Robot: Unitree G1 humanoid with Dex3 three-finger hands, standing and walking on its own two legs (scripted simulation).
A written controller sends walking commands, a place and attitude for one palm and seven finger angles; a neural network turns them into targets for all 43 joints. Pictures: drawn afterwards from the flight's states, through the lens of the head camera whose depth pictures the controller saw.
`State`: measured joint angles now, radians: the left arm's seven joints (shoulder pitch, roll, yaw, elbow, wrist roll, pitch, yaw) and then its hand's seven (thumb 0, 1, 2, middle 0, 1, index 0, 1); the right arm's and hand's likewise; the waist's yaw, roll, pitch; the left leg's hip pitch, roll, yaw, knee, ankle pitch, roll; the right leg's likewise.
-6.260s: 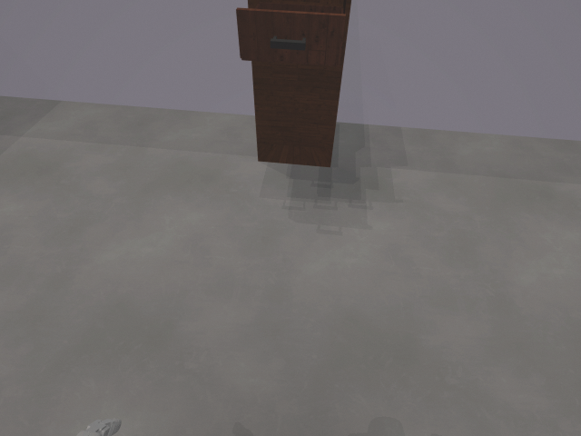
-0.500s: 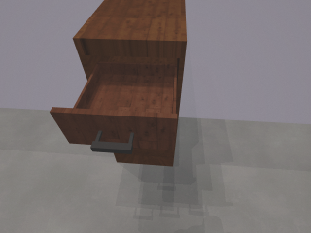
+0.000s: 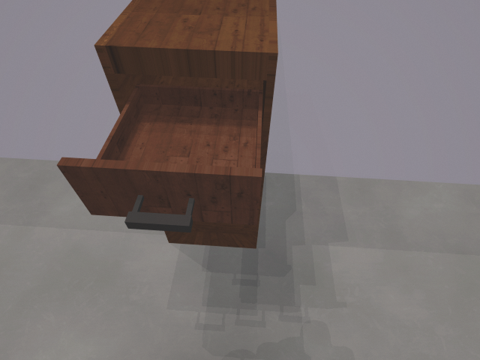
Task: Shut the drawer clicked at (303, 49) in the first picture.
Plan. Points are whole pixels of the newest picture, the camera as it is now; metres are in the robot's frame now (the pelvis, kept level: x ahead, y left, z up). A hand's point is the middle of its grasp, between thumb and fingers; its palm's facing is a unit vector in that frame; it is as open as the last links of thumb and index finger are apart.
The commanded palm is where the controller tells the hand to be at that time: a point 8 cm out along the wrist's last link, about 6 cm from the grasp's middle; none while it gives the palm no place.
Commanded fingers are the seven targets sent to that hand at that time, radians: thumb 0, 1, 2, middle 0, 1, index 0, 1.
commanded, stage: look again from close up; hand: left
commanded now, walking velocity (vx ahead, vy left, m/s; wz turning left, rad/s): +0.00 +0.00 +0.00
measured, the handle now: (162, 211) +0.37 +0.16 +0.01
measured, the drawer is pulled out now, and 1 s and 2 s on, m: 0.30 0.30 0.30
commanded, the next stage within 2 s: shuffle to correct the standing spot in 0.38 s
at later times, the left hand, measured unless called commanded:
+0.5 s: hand out of the picture -0.01 +0.20 -0.18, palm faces +0.04 -0.99 -0.17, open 7.4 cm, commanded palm none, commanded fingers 0.00 0.90 0.90 -0.20 -0.30 -0.20 -0.30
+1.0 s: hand out of the picture -0.03 +0.17 -0.18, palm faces +0.04 -0.99 -0.11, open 7.4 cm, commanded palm none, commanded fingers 0.00 0.90 0.90 -0.20 -0.30 -0.20 -0.30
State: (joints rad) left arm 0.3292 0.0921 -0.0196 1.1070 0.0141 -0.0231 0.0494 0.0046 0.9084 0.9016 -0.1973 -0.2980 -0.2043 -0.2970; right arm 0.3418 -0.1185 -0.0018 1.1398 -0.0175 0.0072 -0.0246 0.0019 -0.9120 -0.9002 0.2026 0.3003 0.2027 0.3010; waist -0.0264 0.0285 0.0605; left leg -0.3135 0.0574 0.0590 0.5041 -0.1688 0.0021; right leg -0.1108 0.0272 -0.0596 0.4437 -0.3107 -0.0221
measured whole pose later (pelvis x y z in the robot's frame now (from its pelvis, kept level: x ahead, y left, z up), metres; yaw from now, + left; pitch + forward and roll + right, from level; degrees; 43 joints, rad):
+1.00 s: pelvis +0.04 +0.02 -0.01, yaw -1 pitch +1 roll -1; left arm 0.47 0.13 0.00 1.08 0.03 -0.01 0.02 0.01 0.91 0.90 -0.20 -0.30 -0.20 -0.30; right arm 0.26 -0.15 -0.02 1.04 -0.02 -0.01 -0.01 0.00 -0.92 -0.90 0.20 0.30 0.20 0.30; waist 0.02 -0.04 0.00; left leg -0.34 0.03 0.12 0.60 -0.30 0.03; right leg -0.12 0.01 -0.08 0.49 -0.37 -0.02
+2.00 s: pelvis +0.06 +0.03 +0.00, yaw -1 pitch -1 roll +0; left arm 0.31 0.18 0.00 1.02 0.02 0.02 0.04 0.01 0.91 0.90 -0.20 -0.30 -0.20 -0.30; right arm 0.31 -0.16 -0.01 1.02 -0.02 0.01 -0.01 0.01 -0.93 -0.90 0.20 0.30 0.20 0.30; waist 0.00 0.01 0.00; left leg -0.26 -0.03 0.09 0.54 -0.27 0.06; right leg -0.25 -0.09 -0.05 0.53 -0.27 0.03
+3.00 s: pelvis +0.09 +0.00 +0.01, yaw -1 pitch -2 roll +0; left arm 0.31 0.14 -0.01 1.09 0.01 0.00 0.04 0.01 0.91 0.90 -0.20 -0.30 -0.20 -0.30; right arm 0.28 -0.15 0.00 1.13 -0.01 -0.01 -0.02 0.00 -0.92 -0.90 0.20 0.30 0.20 0.30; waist 0.00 -0.01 0.03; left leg -0.15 0.00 0.08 0.42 -0.24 0.03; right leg -0.15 -0.06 -0.06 0.44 -0.25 0.03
